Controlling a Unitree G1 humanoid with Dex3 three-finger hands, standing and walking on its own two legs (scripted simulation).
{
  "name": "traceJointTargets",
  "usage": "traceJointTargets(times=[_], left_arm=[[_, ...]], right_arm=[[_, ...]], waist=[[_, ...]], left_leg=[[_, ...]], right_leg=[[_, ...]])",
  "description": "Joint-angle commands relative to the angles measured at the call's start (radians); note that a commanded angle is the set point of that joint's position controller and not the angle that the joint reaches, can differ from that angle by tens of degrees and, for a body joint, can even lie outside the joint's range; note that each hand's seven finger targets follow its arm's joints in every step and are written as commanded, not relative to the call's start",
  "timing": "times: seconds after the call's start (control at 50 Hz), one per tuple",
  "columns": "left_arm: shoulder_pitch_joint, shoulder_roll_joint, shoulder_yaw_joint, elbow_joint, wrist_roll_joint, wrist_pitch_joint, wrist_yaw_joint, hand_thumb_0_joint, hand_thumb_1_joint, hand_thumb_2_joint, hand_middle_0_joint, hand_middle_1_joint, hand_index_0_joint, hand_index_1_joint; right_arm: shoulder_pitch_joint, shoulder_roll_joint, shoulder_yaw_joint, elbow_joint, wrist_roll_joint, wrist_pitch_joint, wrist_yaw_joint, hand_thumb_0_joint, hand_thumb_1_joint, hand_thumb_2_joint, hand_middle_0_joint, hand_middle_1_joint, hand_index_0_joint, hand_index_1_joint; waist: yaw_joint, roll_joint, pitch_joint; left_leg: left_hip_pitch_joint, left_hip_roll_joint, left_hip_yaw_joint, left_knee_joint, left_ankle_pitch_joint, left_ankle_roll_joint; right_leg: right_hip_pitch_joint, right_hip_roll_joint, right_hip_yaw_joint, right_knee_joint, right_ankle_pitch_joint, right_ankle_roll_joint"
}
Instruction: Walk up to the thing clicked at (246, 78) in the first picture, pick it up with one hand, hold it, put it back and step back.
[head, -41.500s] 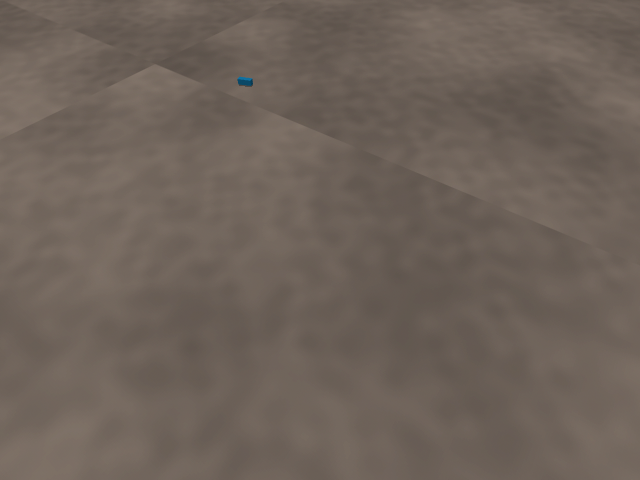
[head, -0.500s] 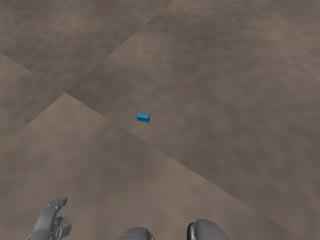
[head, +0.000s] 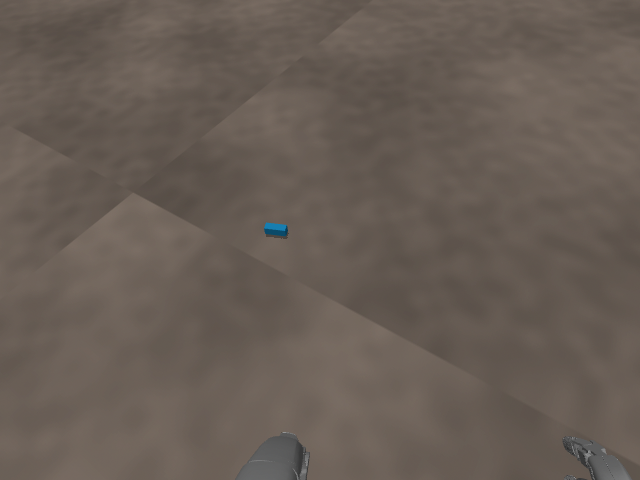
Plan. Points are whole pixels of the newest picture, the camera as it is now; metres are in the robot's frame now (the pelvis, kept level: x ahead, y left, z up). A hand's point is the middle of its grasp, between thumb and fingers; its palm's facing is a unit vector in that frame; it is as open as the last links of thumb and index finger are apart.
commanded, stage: step back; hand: left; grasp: from above
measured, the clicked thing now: (276, 229) +1.04 +0.31 -0.74
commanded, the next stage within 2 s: stand in 1.06 s
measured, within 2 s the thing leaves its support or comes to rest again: neither
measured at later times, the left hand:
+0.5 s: hand out of the picture +0.03 +0.27 -0.13, palm faces +0.06 -0.92 -0.38, open 7.4 cm
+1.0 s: hand out of the picture +0.09 +0.29 -0.14, palm faces +0.12 -0.91 -0.39, open 7.4 cm
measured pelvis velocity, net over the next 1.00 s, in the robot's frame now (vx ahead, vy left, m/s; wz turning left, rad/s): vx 0.03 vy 0.01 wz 0.11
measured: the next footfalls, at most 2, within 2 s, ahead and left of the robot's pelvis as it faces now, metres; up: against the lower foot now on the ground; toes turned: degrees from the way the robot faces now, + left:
left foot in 0.24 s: +0.00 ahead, +0.13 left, +0.00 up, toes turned +4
right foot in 0.54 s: +0.09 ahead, -0.12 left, +0.00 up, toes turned +3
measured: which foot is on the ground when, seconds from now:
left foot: up 0.00-0.22, down 0.24-0.56, up 0.58-0.84, down 0.86-1.00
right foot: down 0.00-0.28, up 0.30-0.52, down 0.54-1.00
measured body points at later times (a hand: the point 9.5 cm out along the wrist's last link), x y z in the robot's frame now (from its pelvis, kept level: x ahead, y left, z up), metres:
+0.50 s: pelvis -0.02 -0.01 +0.01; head -0.01 -0.01 +0.46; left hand +0.03 +0.32 -0.10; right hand +0.05 -0.31 -0.11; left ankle -0.04 +0.13 -0.72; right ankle +0.03 -0.12 -0.71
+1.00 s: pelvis +0.03 +0.01 +0.01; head +0.06 +0.01 +0.45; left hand +0.08 +0.33 -0.11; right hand +0.13 -0.29 -0.13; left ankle +0.02 +0.14 -0.72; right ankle +0.05 -0.12 -0.72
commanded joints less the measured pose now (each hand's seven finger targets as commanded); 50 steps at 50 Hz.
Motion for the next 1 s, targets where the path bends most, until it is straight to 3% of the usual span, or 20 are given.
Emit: traceJointTargets(times=[0.0, 0.06, 0.14, 0.22, 0.24, 0.28, 0.3, 0.36, 0.44, 0.5, 0.52, 0.54, 0.56, 0.58, 0.66, 0.78, 0.84, 0.88, 0.9, 0.98], left_arm=[[-0.183, 0.276, 0.074, -0.135, -0.004, -0.049, 0.037, 0.000, 0.900, 0.900, -0.200, -0.300, -0.200, -0.300], [-0.065, 0.269, 0.078, -0.097, -0.004, -0.062, 0.030, 0.000, 0.900, 0.900, -0.200, -0.300, -0.200, -0.300], [-0.022, 0.295, 0.094, -0.092, 0.000, -0.061, 0.024, 0.000, 0.900, 0.900, -0.200, -0.300, -0.200, -0.300], [-0.059, 0.270, 0.063, -0.103, -0.014, -0.043, 0.015, 0.000, 0.900, 0.900, -0.200, -0.300, -0.200, -0.300], [-0.047, 0.226, 0.046, -0.108, -0.017, -0.043, 0.015, 0.000, 0.900, 0.900, -0.200, -0.300, -0.200, -0.300], [-0.120, 0.209, 0.044, -0.117, -0.035, -0.046, 0.018, 0.000, 0.900, 0.900, -0.200, -0.300, -0.200, -0.300], [-0.144, 0.274, 0.059, -0.116, -0.022, -0.049, 0.018, 0.000, 0.900, 0.900, -0.200, -0.300, -0.200, -0.300], [-0.087, 0.241, 0.053, -0.089, -0.027, -0.065, 0.004, 0.000, 0.900, 0.900, -0.200, -0.300, -0.200, -0.300], [-0.078, 0.208, 0.052, -0.071, -0.029, -0.077, -0.001, 0.000, 0.900, 0.900, -0.200, -0.300, -0.200, -0.300], [0.038, 0.196, 0.057, 0.001, -0.027, -0.090, 0.017, 0.000, 0.900, 0.900, -0.200, -0.300, -0.200, -0.300], [0.067, 0.225, 0.069, 0.009, -0.021, -0.095, 0.027, 0.000, 0.900, 0.900, -0.200, -0.300, -0.200, -0.300], [0.074, 0.307, 0.086, 0.005, -0.007, -0.101, 0.036, 0.000, 0.900, 0.900, -0.200, -0.300, -0.200, -0.300], [-0.010, 0.349, 0.089, -0.030, -0.010, -0.098, 0.037, 0.000, 0.900, 0.900, -0.200, -0.300, -0.200, -0.300], [-0.091, 0.354, 0.087, -0.054, -0.009, -0.094, 0.034, 0.000, 0.900, 0.900, -0.200, -0.300, -0.200, -0.300], [-0.137, 0.287, 0.069, -0.044, -0.019, -0.103, 0.036, 0.000, 0.900, 0.900, -0.200, -0.300, -0.200, -0.300], [-0.149, 0.279, 0.061, -0.035, -0.028, -0.094, 0.034, 0.000, 0.900, 0.900, -0.200, -0.300, -0.200, -0.300], [-0.157, 0.231, 0.035, -0.038, -0.042, -0.077, 0.035, 0.000, 0.900, 0.900, -0.200, -0.300, -0.200, -0.300], [-0.151, 0.183, 0.020, -0.038, -0.058, -0.069, 0.035, 0.000, 0.900, 0.900, -0.200, -0.300, -0.200, -0.300], [-0.149, 0.207, 0.026, -0.008, -0.063, -0.063, 0.037, 0.000, 0.900, 0.900, -0.200, -0.300, -0.200, -0.300], [-0.146, 0.257, 0.032, 0.027, -0.049, -0.081, 0.039, 0.000, 0.900, 0.900, -0.200, -0.300, -0.200, -0.300]], right_arm=[[0.029, -0.179, -0.042, -0.030, 0.019, -0.040, -0.005, 0.000, -0.900, -0.900, 0.200, 0.300, 0.200, 0.300], [0.039, -0.147, -0.025, -0.022, 0.008, -0.054, -0.003, 0.000, -0.900, -0.900, 0.200, 0.300, 0.200, 0.300], [0.010, -0.156, -0.028, -0.017, -0.007, -0.078, 0.012, 0.000, -0.900, -0.900, 0.200, 0.300, 0.200, 0.300], [0.122, -0.143, -0.046, 0.045, -0.008, -0.103, 0.015, 0.000, -0.900, -0.900, 0.200, 0.300, 0.200, 0.300], [0.160, -0.163, -0.059, 0.061, -0.012, -0.110, 0.011, 0.000, -0.900, -0.900, 0.200, 0.300, 0.200, 0.300], [0.180, -0.315, -0.085, 0.055, -0.018, -0.113, 0.008, 0.000, -0.900, -0.900, 0.200, 0.300, 0.200, 0.300], [0.164, -0.324, -0.091, 0.052, -0.009, -0.112, 0.012, 0.000, -0.900, -0.900, 0.200, 0.300, 0.200, 0.300], [0.099, -0.217, -0.062, 0.029, -0.015, -0.115, 0.013, 0.000, -0.900, -0.900, 0.200, 0.300, 0.200, 0.300], [0.105, -0.227, -0.067, 0.031, -0.010, -0.111, 0.019, 0.000, -0.900, -0.900, 0.200, 0.300, 0.200, 0.300], [0.023, -0.151, -0.035, 0.008, 0.009, -0.087, 0.020, 0.000, -0.900, -0.900, 0.200, 0.300, 0.200, 0.300], [0.047, -0.101, -0.016, 0.004, 0.013, -0.082, 0.017, 0.000, -0.900, -0.900, 0.200, 0.300, 0.200, 0.300], [0.068, -0.045, 0.002, -0.011, 0.020, -0.080, 0.012, 0.000, -0.900, -0.900, 0.200, 0.300, 0.200, 0.300], [0.098, -0.110, -0.015, 0.014, 0.013, -0.067, 0.000, 0.000, -0.900, -0.900, 0.200, 0.300, 0.200, 0.300], [0.132, -0.170, -0.036, 0.045, 0.011, -0.064, -0.002, 0.000, -0.900, -0.900, 0.200, 0.300, 0.200, 0.300], [0.161, -0.151, -0.030, 0.091, 0.008, -0.066, 0.009, 0.000, -0.900, -0.900, 0.200, 0.300, 0.200, 0.300], [0.139, -0.133, -0.024, 0.104, -0.001, -0.075, 0.012, 0.000, -0.900, -0.900, 0.200, 0.300, 0.200, 0.300], [0.144, -0.144, -0.035, 0.130, -0.010, -0.088, 0.000, 0.000, -0.900, -0.900, 0.200, 0.300, 0.200, 0.300], [0.058, -0.216, -0.040, 0.104, -0.008, -0.097, -0.005, 0.000, -0.900, -0.900, 0.200, 0.300, 0.200, 0.300], [-0.002, -0.235, -0.034, 0.099, 0.004, -0.092, 0.000, 0.000, -0.900, -0.900, 0.200, 0.300, 0.200, 0.300], [-0.006, -0.157, -0.012, 0.122, 0.013, -0.086, -0.001, 0.000, -0.900, -0.900, 0.200, 0.300, 0.200, 0.300]], waist=[[-0.060, -0.139, 0.041], [-0.004, -0.196, -0.035], [0.040, -0.259, -0.037], [-0.028, -0.191, -0.086], [-0.047, -0.106, -0.127], [-0.086, 0.108, -0.086], [-0.095, 0.070, -0.011], [-0.051, 0.054, 0.019], [-0.065, 0.138, -0.029], [0.018, 0.075, -0.087], [0.031, -0.020, -0.112], [0.031, -0.238, -0.107], [0.009, -0.167, -0.098], [-0.016, -0.137, -0.043], [-0.033, -0.128, -0.026], [-0.027, -0.212, -0.109], [-0.056, -0.145, -0.146], [-0.021, 0.027, -0.176], [-0.008, 0.040, -0.160], [-0.026, -0.029, -0.205]], left_leg=[[-0.011, -0.074, -0.076, 0.217, 0.012, 0.000], [-0.013, -0.054, -0.036, 0.109, 0.026, -0.016], [-0.014, -0.006, 0.037, -0.142, -0.094, -0.027], [0.317, -0.045, 0.119, -0.500, 0.106, 0.013], [0.455, 0.000, 0.018, -0.506, 0.143, 0.032], [0.421, 0.334, -0.496, -0.622, -0.272, 0.219], [0.290, 0.364, -0.505, -0.654, -0.361, 0.273], [0.336, 0.240, -0.268, -0.594, -0.107, 0.201], [0.268, 0.215, -0.161, -0.527, 0.098, 0.182], [0.090, 0.127, -0.013, -0.318, 0.106, 0.102], [0.012, 0.077, 0.026, -0.190, 0.045, 0.071], [-0.103, -0.054, 0.042, -0.001, -0.092, 0.022], [-0.032, -0.024, -0.021, 0.082, -0.177, 0.011], [0.041, 0.006, -0.034, 0.120, -0.185, 0.007], [0.072, 0.027, -0.048, 0.083, -0.043, 0.006], [0.168, 0.025, 0.087, -0.196, -0.004, -0.007], [0.330, 0.022, 0.072, -0.398, 0.288, 0.013], [0.290, 0.219, -0.174, -0.437, 0.406, 0.104], [0.187, 0.241, -0.163, -0.416, 0.338, 0.161], [0.202, 0.109, 0.009, -0.310, 0.468, 0.042]], right_leg=[[-0.175, -0.248, 0.241, -0.357, -0.004, -0.138], [-0.028, -0.192, 0.199, -0.335, -0.036, -0.103], [0.090, -0.272, 0.260, -0.365, -0.231, -0.156], [-0.029, -0.231, 0.143, -0.217, 0.005, -0.108], [-0.119, -0.193, 0.090, -0.099, 0.089, -0.071], [-0.378, -0.032, -0.058, 0.188, -0.166, 0.005], [-0.338, -0.079, 0.019, 0.259, -0.173, -0.002], [-0.340, -0.087, 0.011, 0.170, -0.079, -0.005], [-0.154, -0.052, -0.062, 0.003, -0.014, 0.011], [0.155, 0.000, -0.104, -0.228, 0.188, 0.013], [0.246, -0.059, -0.002, -0.268, 0.179, 0.005], [0.227, -0.278, 0.358, -0.397, 0.048, -0.051], [0.068, -0.418, 0.509, -0.473, -0.232, -0.142], [-0.066, -0.444, 0.534, -0.473, -0.318, -0.212], [-0.089, -0.310, 0.257, -0.394, -0.065, -0.146], [-0.010, -0.289, 0.120, -0.266, 0.294, -0.136], [-0.067, -0.219, 0.036, -0.097, 0.465, -0.056], [-0.075, -0.086, -0.055, -0.006, 0.257, 0.015], [0.008, -0.054, -0.059, -0.029, 0.059, 0.012], [0.134, -0.172, 0.045, -0.156, 0.417, -0.025]])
